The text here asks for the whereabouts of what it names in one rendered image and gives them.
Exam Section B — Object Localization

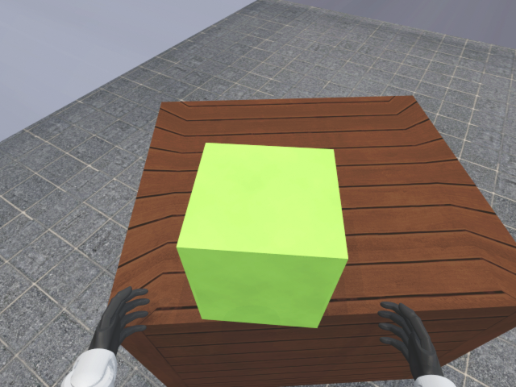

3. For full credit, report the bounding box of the carton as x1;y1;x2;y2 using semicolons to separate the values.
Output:
177;143;348;328

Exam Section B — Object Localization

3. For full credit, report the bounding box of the robot left hand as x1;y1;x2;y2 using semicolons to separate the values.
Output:
88;286;150;356

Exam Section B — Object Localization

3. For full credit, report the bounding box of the robot right hand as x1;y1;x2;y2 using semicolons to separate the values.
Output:
377;302;444;381

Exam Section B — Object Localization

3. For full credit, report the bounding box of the pedestal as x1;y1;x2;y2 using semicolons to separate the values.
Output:
108;95;516;387

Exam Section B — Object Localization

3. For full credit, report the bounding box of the robot left forearm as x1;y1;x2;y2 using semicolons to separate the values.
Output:
61;348;117;387

